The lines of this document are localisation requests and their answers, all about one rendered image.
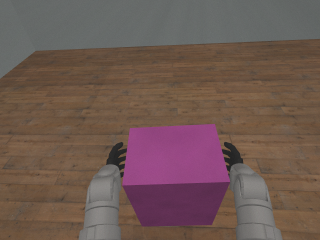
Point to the left robot hand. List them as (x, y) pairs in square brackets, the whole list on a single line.
[(113, 157)]

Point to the left robot forearm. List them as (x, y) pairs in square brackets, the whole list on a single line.
[(101, 220)]

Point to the right robot forearm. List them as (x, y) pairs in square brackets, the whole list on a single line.
[(255, 219)]

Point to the carton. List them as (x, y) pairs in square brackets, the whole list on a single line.
[(175, 175)]

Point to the right robot hand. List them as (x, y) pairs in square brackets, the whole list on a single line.
[(234, 155)]

